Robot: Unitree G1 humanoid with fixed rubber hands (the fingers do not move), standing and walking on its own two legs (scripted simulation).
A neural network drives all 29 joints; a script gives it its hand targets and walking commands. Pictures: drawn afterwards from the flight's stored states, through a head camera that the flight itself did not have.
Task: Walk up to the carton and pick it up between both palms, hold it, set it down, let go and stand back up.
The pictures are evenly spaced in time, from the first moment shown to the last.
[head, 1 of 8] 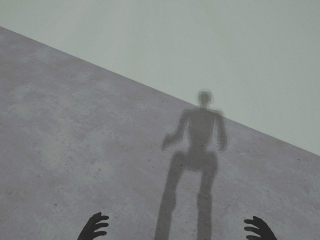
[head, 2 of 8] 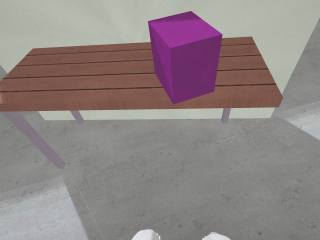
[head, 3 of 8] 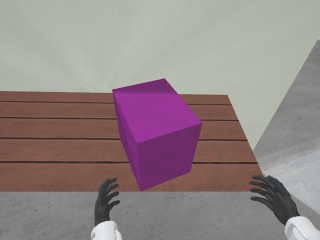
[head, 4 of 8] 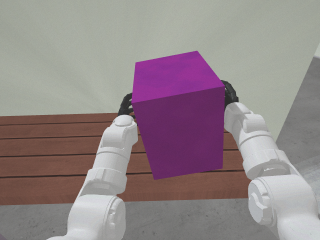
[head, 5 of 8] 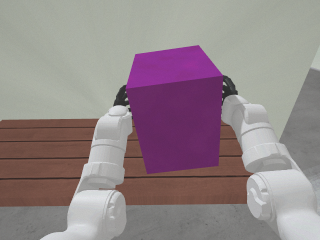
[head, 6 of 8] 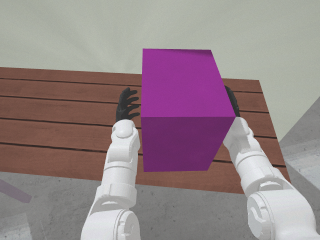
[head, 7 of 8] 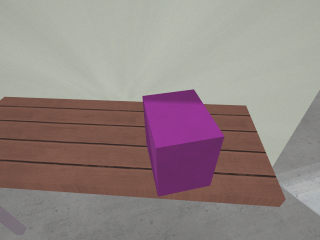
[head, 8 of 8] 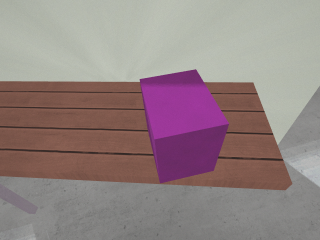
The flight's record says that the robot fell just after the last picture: no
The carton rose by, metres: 0.22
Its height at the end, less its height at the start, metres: +0.00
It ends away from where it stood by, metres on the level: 0.03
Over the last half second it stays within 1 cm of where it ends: yes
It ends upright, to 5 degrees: yes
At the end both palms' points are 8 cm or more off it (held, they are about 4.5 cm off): yes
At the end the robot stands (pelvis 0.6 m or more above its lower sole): yes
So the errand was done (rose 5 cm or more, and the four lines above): yes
